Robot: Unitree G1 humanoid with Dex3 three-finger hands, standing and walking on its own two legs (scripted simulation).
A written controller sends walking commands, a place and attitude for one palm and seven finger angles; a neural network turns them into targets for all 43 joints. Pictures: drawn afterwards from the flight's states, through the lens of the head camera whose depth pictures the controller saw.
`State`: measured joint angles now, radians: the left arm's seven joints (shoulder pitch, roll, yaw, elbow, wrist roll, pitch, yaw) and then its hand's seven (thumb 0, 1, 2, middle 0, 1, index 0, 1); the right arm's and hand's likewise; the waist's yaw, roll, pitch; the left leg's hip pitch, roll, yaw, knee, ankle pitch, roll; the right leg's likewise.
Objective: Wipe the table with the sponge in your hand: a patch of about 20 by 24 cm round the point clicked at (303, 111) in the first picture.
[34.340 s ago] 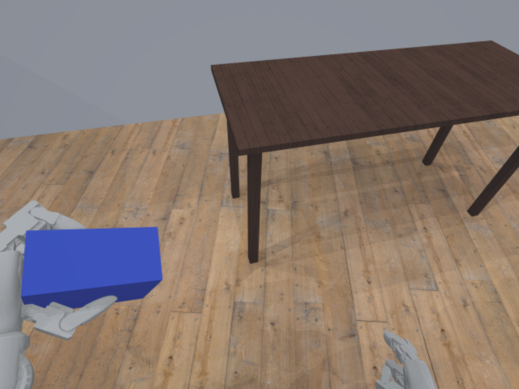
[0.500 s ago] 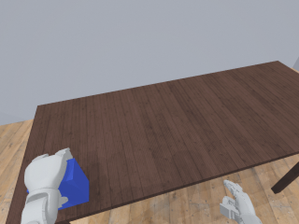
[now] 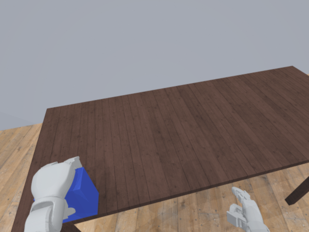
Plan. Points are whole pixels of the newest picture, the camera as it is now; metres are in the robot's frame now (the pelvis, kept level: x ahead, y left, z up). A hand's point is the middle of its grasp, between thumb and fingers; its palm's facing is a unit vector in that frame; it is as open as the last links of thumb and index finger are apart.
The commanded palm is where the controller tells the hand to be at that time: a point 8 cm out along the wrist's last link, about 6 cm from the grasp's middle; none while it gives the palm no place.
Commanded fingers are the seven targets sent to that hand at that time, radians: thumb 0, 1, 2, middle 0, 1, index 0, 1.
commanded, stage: lift the sponge slowly off the table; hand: left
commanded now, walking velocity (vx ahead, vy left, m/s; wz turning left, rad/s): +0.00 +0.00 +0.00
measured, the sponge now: (73, 200) +0.18 +0.26 -0.02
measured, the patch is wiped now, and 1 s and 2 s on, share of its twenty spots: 1.00 1.00 1.00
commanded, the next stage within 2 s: bring the sponge back beside the body in 1.48 s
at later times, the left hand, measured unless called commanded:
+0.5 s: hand (59, 179) +0.19 +0.28 +0.07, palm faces +0.01 -0.11 -0.99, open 10.4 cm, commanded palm +0.17 +0.27 +0.14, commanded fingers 0.00 0.10 1.30 -1.20 -1.60 -1.20 -1.60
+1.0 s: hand (52, 171) +0.20 +0.28 +0.10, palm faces +0.05 -0.10 -0.99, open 10.4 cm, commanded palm +0.17 +0.27 +0.17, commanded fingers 0.00 0.10 1.30 -1.20 -1.60 -1.20 -1.60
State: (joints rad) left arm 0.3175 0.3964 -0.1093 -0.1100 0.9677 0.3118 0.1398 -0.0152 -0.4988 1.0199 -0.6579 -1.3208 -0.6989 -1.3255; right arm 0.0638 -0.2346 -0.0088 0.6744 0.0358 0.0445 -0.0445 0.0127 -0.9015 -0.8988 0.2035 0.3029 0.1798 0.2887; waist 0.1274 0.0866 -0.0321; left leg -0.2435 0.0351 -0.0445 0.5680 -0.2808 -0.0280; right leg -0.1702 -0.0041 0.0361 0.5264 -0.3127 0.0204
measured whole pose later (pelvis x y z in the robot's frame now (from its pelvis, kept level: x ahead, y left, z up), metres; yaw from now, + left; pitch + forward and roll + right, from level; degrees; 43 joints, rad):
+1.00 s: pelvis -0.01 +0.00 +0.01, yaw +0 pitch -5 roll -1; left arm 0.21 0.49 -0.05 -0.21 0.91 0.36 0.00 -0.01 -0.52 1.02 -0.68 -1.31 -0.72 -1.31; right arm 0.04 -0.26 0.02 0.68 0.04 0.04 -0.07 0.01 -0.90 -0.90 0.20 0.30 0.18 0.29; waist 0.13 0.10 0.00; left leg -0.16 0.03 -0.05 0.46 -0.21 -0.03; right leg -0.09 -0.01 0.03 0.44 -0.26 0.02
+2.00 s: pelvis -0.02 -0.01 +0.01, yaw +1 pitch -5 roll -1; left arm 0.22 0.53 -0.01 -0.30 0.88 0.36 -0.05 -0.01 -0.52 1.02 -0.68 -1.31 -0.73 -1.31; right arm 0.04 -0.27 0.02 0.67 0.04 0.03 -0.08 0.01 -0.90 -0.90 0.20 0.30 0.19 0.30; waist 0.13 0.11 0.00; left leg -0.17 0.04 -0.06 0.48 -0.21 -0.04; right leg -0.10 0.00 0.02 0.45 -0.26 0.01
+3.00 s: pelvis -0.02 -0.01 +0.01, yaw +1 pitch -6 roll -1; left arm 0.32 0.53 -0.01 -0.36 0.87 0.36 -0.03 -0.01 -0.52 1.02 -0.69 -1.31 -0.73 -1.31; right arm 0.04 -0.27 0.03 0.67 0.04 0.03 -0.07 0.01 -0.90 -0.90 0.20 0.30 0.18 0.29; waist 0.14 0.11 0.00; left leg -0.17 0.04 -0.06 0.48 -0.21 -0.04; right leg -0.10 0.00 0.03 0.46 -0.26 0.01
